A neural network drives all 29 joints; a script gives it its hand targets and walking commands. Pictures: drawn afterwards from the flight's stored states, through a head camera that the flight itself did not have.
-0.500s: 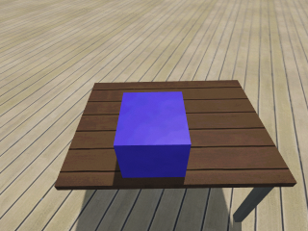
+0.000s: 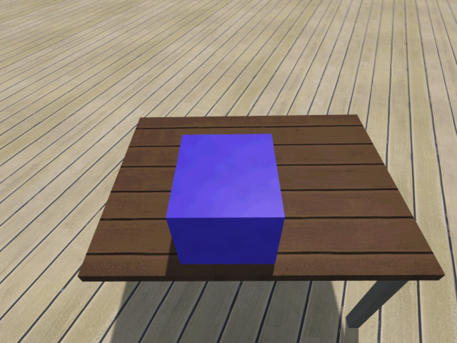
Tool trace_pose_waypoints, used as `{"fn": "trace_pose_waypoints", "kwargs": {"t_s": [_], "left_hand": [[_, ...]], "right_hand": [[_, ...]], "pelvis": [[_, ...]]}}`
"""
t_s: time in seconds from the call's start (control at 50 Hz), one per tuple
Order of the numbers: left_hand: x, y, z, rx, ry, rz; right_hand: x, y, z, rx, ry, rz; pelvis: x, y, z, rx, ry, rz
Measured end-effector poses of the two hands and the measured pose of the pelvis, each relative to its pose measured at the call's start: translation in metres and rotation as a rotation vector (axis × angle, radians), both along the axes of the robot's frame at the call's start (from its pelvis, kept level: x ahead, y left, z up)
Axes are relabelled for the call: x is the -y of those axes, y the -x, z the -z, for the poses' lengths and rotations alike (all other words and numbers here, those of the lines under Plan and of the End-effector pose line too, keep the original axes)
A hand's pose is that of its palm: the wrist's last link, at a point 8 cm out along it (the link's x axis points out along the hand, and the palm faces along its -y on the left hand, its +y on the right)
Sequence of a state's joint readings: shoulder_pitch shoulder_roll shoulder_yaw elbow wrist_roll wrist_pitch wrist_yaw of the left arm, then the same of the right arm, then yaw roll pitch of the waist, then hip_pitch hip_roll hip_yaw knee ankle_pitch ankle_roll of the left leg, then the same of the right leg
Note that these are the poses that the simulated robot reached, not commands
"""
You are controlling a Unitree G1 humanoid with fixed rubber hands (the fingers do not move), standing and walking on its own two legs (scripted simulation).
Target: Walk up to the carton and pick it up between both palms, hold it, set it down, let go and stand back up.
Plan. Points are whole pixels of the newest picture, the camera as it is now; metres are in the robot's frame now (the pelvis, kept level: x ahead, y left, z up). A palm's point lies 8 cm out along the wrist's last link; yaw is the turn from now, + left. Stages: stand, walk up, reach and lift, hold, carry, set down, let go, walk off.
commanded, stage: stand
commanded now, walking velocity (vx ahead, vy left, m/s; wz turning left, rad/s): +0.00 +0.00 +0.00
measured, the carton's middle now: (227, 197) +0.51 +0.02 -0.11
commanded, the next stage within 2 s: none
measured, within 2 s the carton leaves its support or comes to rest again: neither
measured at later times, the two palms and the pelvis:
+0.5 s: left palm out of the picture -0.03 +0.19 -0.15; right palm out of the picture -0.02 -0.21 -0.15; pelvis +0.01 -0.01 +0.00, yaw +0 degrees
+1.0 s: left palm out of the picture -0.02 +0.18 -0.15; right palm out of the picture -0.01 -0.22 -0.15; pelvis +0.02 -0.02 +0.00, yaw +1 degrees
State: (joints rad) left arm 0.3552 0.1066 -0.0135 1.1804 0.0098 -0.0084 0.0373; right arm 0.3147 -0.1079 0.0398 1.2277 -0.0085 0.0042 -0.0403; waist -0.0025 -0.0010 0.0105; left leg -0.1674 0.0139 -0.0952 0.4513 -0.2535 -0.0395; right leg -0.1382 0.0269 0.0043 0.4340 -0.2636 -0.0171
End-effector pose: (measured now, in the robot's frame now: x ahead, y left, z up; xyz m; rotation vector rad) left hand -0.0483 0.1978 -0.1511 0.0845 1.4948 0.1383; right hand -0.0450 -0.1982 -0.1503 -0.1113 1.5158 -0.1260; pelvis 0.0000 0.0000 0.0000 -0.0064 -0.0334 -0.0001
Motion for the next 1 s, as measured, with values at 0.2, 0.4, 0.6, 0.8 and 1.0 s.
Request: {"fn": "trace_pose_waypoints", "kwargs": {"t_s": [0.2, 0.4, 0.6, 0.8, 1.0], "left_hand": [[0.003, -0.008, 0.000, 0.001, -0.002, -0.006], [0.006, -0.015, -0.001, 0.002, -0.005, -0.012], [0.010, -0.021, -0.001, 0.003, -0.007, -0.018], [0.014, -0.027, -0.001, 0.008, -0.010, -0.021], [0.018, -0.031, -0.001, 0.012, -0.013, -0.023]], "right_hand": [[0.002, -0.010, 0.000, 0.002, 0.001, -0.001], [0.006, -0.018, 0.001, 0.000, 0.002, -0.003], [0.011, -0.025, 0.001, 0.000, 0.005, -0.004], [0.016, -0.032, 0.002, 0.004, 0.008, -0.007], [0.020, -0.036, 0.003, 0.003, 0.007, -0.008]], "pelvis": [[0.003, -0.006, 0.000, 0.001, -0.001, -0.003], [0.006, -0.012, 0.000, 0.001, -0.002, -0.006], [0.010, -0.017, 0.001, 0.002, -0.003, -0.009], [0.014, -0.021, 0.001, 0.002, -0.003, -0.011], [0.018, -0.024, 0.001, 0.003, -0.002, -0.011]]}}
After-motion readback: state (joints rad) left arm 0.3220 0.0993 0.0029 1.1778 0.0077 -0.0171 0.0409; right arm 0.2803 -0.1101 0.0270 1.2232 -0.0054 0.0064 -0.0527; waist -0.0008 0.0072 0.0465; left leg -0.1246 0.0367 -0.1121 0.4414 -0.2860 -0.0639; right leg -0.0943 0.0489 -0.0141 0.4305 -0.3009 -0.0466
